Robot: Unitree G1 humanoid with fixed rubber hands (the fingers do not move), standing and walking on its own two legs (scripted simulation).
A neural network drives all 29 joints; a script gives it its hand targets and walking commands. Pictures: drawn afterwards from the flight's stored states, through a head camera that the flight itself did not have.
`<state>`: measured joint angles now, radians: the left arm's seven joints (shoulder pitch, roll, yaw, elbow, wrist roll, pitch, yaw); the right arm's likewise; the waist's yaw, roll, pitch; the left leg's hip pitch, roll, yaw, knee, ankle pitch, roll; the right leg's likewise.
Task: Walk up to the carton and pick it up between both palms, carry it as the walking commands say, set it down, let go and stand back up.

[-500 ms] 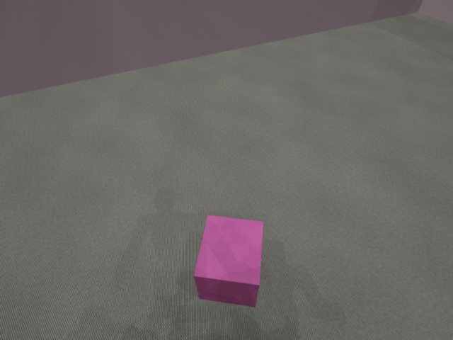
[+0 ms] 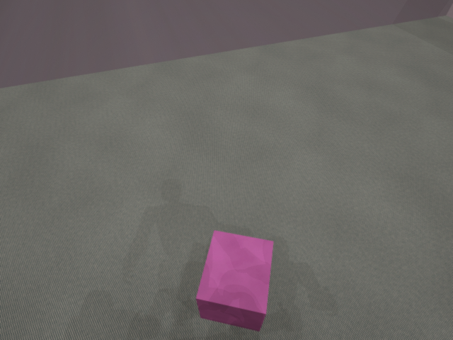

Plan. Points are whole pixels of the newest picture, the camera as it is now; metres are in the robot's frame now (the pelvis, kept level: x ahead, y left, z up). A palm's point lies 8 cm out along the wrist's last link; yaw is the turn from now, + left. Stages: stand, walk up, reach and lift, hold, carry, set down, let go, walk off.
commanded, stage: walk up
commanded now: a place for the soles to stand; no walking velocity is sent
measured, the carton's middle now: (236, 280) +0.48 -0.02 -0.64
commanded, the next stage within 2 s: none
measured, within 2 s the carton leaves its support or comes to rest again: neither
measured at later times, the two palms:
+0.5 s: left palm out of the picture +0.09 +0.31 -0.09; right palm out of the picture +0.11 -0.29 -0.10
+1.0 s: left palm out of the picture +0.07 +0.44 -0.09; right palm out of the picture +0.04 -0.24 -0.11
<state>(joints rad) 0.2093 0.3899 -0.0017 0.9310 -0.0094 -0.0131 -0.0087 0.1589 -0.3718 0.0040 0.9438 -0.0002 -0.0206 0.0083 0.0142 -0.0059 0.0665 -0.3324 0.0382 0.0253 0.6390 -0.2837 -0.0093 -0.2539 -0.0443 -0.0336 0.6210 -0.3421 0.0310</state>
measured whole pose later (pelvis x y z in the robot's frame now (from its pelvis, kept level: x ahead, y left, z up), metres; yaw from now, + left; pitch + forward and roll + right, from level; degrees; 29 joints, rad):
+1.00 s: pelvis -0.01 +0.09 +0.00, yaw -3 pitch -1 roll +0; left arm 0.18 0.48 0.06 1.02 0.02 -0.01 0.07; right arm 0.13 -0.40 -0.09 0.97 -0.05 0.06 0.07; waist -0.02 0.01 0.15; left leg -0.32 0.04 0.02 0.64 -0.30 0.00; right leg -0.43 -0.04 0.10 0.94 -0.51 -0.01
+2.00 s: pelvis +0.01 +0.07 +0.02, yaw -15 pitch -2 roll +0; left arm 0.08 0.35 0.02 1.05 0.01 0.02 -0.04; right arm 0.11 -0.37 0.01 1.08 0.00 -0.04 0.00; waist -0.01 0.01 0.08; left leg -0.20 0.04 -0.01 0.42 -0.18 -0.03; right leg -0.21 0.04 0.03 0.44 -0.19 -0.03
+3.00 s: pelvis +0.06 +0.09 +0.02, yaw -12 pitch -1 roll +0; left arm 0.07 0.37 0.01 1.12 0.01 0.00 -0.01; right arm 0.06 -0.36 0.00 1.11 -0.01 -0.03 0.00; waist 0.00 0.00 0.05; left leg -0.11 0.00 -0.04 0.32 -0.19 -0.01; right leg -0.09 -0.01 -0.01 0.33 -0.21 0.01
